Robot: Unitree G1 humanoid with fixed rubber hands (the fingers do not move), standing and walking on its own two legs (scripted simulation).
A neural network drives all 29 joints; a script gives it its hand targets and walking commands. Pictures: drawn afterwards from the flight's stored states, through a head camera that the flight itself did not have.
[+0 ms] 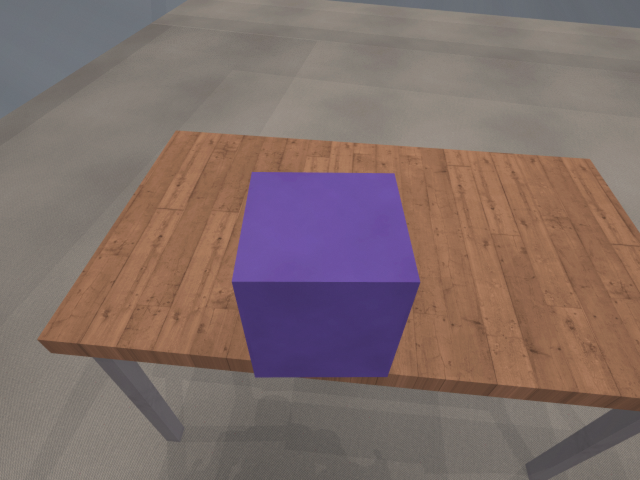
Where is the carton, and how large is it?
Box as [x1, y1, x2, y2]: [232, 172, 419, 376]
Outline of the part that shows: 252,172 232,277 232,284 255,376 387,376 419,284 418,274 394,173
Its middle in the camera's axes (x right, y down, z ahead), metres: +0.00 +0.06 +0.59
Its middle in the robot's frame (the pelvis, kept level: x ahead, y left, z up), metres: +0.42 +0.00 +0.00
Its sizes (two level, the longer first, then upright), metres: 0.210 0.200 0.250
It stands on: a table, 0.66 m high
